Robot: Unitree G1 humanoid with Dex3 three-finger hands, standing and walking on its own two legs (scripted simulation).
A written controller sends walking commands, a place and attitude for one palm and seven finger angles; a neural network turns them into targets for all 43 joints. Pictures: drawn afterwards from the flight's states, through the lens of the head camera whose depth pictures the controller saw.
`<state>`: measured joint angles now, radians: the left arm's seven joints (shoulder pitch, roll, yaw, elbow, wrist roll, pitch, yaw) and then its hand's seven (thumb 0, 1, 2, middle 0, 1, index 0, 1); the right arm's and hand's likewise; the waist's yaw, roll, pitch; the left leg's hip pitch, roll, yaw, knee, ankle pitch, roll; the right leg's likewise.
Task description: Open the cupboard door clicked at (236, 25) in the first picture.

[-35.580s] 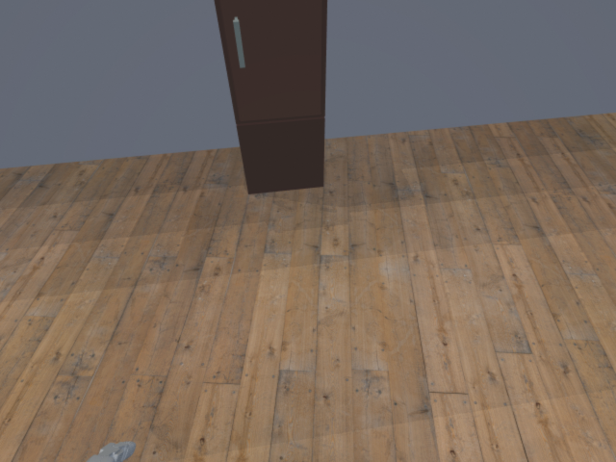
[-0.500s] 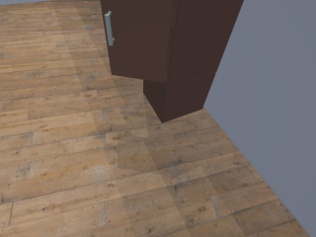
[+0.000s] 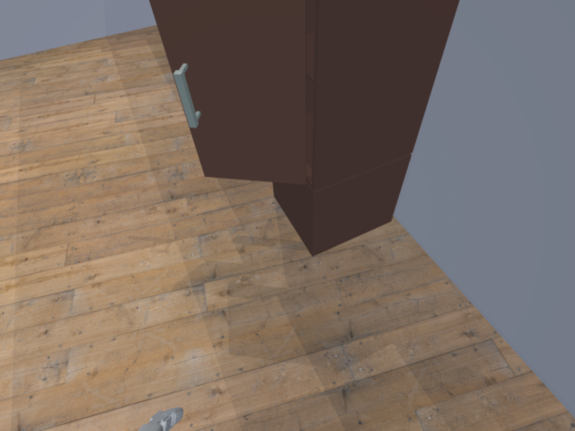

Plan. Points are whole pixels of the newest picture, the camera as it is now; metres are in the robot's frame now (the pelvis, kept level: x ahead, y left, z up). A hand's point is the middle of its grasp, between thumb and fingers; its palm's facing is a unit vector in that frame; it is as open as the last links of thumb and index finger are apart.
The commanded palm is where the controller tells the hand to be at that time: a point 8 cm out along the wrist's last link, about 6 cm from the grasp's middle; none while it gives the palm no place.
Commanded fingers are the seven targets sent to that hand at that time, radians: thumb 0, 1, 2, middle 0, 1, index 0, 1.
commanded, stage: take the last steps up to it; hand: left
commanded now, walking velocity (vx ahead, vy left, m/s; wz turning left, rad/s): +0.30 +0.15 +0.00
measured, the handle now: (189, 96) +0.87 +0.29 -0.02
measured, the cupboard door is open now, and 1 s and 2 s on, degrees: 56 56 56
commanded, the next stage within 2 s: come to a stop and stand still in 0.56 s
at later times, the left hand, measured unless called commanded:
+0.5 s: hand out of the picture +0.09 +0.25 -0.17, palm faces +0.13 -0.98 -0.14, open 7.4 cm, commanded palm none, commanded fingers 0.00 0.90 0.90 -0.20 -0.30 -0.20 -0.30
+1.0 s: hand (166, 287) +0.40 +0.28 -0.16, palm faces -0.06 -0.98 -0.21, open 7.4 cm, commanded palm none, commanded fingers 0.00 0.90 0.90 -0.20 -0.30 -0.20 -0.30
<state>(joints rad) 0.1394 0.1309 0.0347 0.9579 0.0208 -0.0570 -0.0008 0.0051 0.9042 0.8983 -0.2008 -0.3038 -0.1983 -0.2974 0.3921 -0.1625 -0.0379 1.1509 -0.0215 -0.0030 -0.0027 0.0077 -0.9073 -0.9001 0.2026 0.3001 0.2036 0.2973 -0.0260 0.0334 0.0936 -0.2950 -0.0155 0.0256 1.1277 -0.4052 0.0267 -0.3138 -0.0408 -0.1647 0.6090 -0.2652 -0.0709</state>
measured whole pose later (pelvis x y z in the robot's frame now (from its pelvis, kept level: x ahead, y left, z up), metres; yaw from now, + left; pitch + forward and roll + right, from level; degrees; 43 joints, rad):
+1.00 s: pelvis +0.28 +0.11 +0.00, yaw -1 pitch +0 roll +0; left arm 0.09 0.17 0.02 1.00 0.02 0.01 0.03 0.00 0.91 0.90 -0.20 -0.30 -0.20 -0.30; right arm 0.29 -0.14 -0.02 1.10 0.00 0.03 -0.03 0.00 -0.91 -0.90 0.20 0.30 0.20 0.30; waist -0.05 -0.01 0.07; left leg -0.19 0.01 0.12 0.58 -0.40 0.00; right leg -0.34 -0.03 -0.10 0.59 -0.25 -0.04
